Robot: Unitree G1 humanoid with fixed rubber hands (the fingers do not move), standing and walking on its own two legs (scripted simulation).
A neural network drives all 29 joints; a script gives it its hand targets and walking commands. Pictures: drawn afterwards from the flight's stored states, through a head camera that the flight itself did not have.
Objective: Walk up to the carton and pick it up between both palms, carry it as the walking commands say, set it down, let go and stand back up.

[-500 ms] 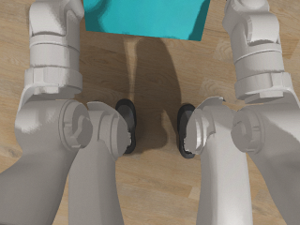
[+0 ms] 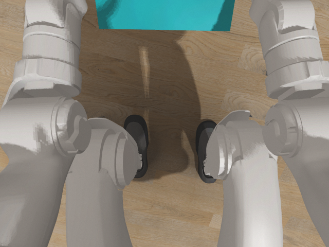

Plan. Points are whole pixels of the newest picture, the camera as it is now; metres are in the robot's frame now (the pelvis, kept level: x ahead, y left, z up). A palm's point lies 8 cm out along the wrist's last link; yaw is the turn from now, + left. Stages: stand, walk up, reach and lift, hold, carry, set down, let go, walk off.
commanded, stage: set down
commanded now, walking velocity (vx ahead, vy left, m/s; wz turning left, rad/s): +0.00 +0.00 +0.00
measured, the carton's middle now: out of the picture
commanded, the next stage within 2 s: none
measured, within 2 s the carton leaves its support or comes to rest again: rests again in 0.58 s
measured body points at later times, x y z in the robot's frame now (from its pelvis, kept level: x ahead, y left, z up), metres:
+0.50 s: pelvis +0.00 +0.00 -0.01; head +0.39 -0.01 +0.21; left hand +0.57 +0.16 -0.20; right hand +0.56 -0.16 -0.21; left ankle +0.12 +0.11 -0.35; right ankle +0.10 -0.12 -0.35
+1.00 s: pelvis +0.00 +0.00 -0.02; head +0.39 -0.01 +0.19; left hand +0.58 +0.16 -0.21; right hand +0.57 -0.16 -0.22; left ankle +0.12 +0.11 -0.35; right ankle +0.10 -0.12 -0.35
